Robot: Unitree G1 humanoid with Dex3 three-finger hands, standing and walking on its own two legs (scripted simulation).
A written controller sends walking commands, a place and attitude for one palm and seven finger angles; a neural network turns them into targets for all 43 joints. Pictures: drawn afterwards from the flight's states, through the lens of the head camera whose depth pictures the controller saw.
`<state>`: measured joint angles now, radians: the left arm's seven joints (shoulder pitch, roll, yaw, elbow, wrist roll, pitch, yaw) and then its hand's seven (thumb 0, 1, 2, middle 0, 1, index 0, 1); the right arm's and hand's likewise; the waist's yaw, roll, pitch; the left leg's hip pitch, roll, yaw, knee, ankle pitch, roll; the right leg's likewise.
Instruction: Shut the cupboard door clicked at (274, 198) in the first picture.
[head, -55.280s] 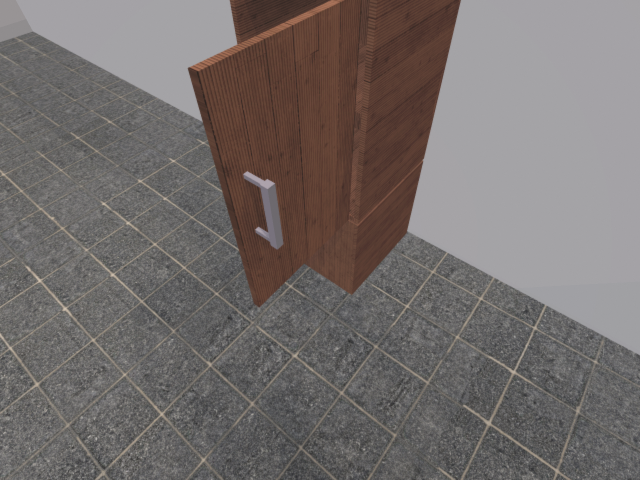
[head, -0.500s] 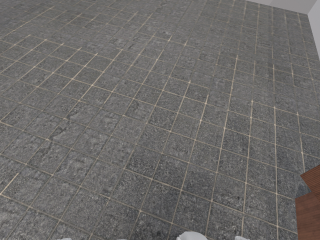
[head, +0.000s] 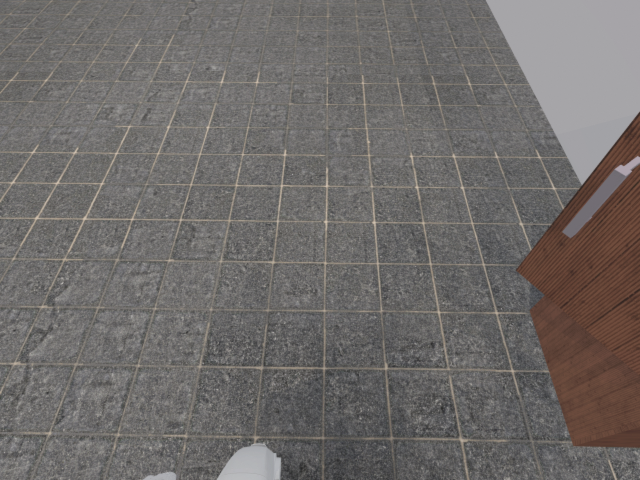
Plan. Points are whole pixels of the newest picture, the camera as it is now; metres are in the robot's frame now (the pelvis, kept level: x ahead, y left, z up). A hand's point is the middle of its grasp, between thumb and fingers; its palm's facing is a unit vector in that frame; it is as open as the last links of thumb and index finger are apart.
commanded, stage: turn to face it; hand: left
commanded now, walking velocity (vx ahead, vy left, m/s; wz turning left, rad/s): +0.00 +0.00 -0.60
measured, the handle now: (600, 199) +0.56 -0.45 -0.03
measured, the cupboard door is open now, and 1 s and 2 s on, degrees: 37 37 37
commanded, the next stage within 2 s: take the last steps up to it in 1.38 s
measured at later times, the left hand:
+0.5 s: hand (168, 455) +0.16 +0.23 -0.16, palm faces -0.28 -0.93 -0.22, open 7.4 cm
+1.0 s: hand (234, 431) +0.20 +0.15 -0.18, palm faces -0.55 -0.81 -0.20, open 7.4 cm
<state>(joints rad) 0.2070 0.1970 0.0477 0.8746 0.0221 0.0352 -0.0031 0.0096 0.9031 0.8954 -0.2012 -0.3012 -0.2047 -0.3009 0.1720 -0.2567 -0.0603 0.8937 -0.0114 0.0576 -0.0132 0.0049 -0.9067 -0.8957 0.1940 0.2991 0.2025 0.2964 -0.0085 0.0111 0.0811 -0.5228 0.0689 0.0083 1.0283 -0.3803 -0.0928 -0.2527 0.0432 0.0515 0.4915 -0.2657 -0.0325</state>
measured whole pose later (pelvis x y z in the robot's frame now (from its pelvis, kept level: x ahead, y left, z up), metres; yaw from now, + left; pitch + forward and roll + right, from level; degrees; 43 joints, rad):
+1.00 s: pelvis +0.03 +0.03 -0.01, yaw -36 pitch +2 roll -1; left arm 0.20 0.22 0.06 0.89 0.03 0.05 -0.01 0.01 0.90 0.90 -0.20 -0.30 -0.21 -0.30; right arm 0.16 -0.23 -0.04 0.86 0.00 0.03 -0.01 0.00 -0.91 -0.90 0.19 0.30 0.20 0.30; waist 0.01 -0.03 0.06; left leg -0.39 0.04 0.03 0.68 -0.34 -0.08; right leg -0.29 0.04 0.11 0.56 -0.31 0.01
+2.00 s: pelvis +0.09 -0.04 +0.01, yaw -55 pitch +1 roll -1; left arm 0.23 0.21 0.07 1.01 0.03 0.02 -0.04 0.01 0.91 0.90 -0.20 -0.30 -0.20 -0.30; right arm 0.41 -0.15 -0.02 1.03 -0.03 -0.04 -0.02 0.00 -0.90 -0.90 0.20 0.30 0.21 0.30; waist -0.03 -0.02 0.02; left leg -0.11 0.07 0.14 0.35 -0.25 0.00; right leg -0.50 -0.04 -0.03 0.94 -0.28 -0.01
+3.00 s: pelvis +0.09 -0.18 -0.02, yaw -55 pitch -2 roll -2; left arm 0.29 0.19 0.01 0.98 0.03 -0.02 0.05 0.01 0.91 0.90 -0.20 -0.30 -0.20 -0.30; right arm 0.22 -0.23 -0.05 0.96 -0.01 0.04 0.02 0.00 -0.91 -0.90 0.19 0.30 0.20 0.30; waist -0.02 0.09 0.04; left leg -0.43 0.03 0.04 0.78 -0.37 0.01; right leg -0.21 0.03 -0.03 0.62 -0.37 -0.01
